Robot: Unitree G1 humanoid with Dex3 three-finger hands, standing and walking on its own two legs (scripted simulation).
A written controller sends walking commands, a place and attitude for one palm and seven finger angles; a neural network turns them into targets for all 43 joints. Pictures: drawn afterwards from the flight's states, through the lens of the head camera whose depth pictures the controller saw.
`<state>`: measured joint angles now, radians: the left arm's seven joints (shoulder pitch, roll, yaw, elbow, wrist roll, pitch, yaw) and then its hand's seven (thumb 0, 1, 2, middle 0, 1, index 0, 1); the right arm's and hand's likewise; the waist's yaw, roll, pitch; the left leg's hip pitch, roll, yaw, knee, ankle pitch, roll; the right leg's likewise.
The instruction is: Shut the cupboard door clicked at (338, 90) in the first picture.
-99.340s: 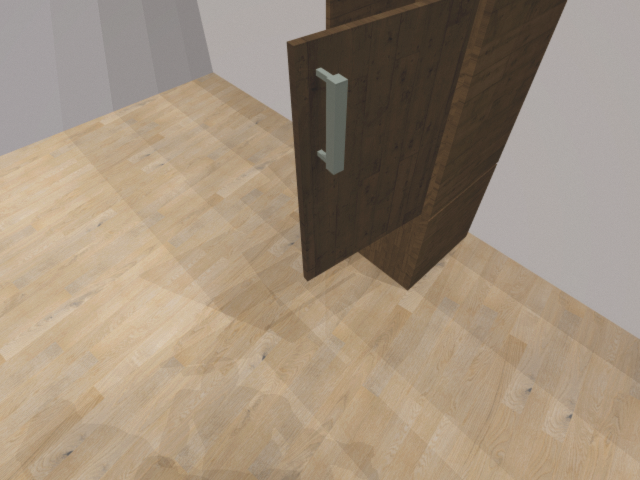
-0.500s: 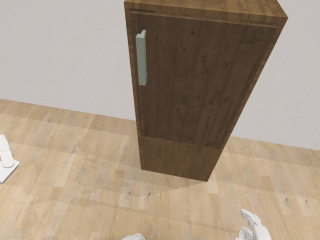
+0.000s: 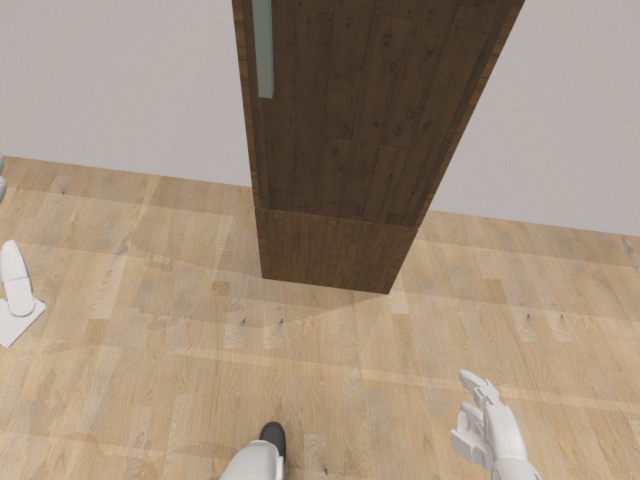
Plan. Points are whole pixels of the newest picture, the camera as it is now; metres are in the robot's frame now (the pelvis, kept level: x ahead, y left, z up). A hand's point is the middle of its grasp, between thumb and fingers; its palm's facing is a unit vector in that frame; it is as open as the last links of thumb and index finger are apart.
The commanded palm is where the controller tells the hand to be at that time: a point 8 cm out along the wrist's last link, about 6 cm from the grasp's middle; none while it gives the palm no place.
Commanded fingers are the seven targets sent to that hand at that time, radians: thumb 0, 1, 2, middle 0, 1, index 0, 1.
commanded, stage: stop stepping back and stand still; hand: left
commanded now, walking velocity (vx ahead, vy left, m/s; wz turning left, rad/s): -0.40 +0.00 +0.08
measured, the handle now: (266, 40) +0.73 +0.17 +0.13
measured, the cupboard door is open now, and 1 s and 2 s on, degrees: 0 0 0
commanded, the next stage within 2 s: none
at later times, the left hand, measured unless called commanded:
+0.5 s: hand out of the picture +0.13 +0.29 +0.17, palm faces +0.33 -0.89 -0.31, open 7.4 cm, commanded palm +0.05 +0.34 +0.19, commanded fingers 0.00 0.90 0.90 -0.20 -0.30 -0.20 -0.30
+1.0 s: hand out of the picture +0.14 +0.33 +0.18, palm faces +0.36 -0.84 -0.39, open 7.4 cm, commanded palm +0.06 +0.38 +0.19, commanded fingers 0.00 0.90 0.90 -0.20 -0.30 -0.20 -0.30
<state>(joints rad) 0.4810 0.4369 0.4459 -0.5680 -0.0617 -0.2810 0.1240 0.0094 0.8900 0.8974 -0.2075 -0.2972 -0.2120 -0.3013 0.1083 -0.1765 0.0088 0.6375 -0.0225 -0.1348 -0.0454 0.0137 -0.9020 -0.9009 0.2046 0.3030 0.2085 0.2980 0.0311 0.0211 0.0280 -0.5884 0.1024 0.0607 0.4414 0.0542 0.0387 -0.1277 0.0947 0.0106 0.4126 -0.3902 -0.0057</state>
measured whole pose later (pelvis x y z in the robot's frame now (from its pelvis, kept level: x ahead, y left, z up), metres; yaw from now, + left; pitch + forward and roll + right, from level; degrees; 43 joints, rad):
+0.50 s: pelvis -0.10 +0.05 +0.02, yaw -2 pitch +0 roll -3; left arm 0.50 0.39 0.39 -0.55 -0.07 -0.15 0.15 0.02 0.90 0.90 -0.20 -0.30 -0.20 -0.30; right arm 0.27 -0.12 0.03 0.63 -0.02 -0.13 -0.04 0.02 -0.91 -0.90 0.20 0.30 0.20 0.30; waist -0.06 -0.06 0.02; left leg -0.36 0.01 -0.01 0.42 -0.13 0.02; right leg -0.28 0.09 0.00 0.72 -0.46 0.00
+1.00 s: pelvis -0.09 +0.09 +0.00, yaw -1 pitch -2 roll +0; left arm 0.48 0.45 0.43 -0.61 -0.07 -0.15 0.16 0.02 0.89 0.90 -0.21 -0.30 -0.21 -0.30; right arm 0.21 -0.16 0.00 0.61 -0.02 -0.12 -0.07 0.02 -0.91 -0.90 0.20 0.30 0.20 0.30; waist -0.03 -0.09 0.08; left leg -0.38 0.06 0.08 0.61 -0.19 -0.01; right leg -0.25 0.02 -0.02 0.76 -0.49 0.00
